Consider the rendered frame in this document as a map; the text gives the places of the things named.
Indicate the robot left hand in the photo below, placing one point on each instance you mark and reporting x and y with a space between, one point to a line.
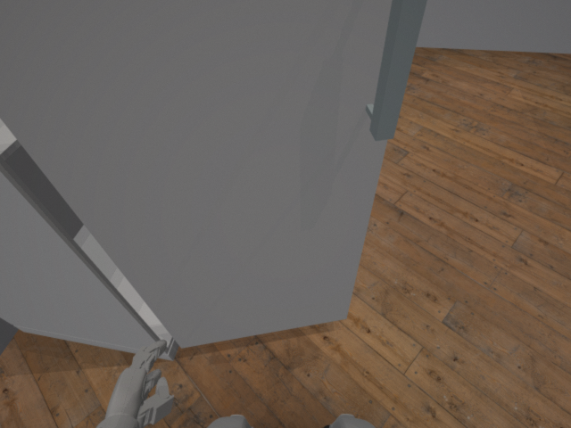
134 384

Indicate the right robot shin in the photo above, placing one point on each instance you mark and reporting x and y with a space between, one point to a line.
342 416

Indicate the handle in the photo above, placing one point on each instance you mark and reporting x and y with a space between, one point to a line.
400 43

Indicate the fridge door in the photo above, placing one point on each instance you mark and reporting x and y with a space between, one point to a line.
219 151

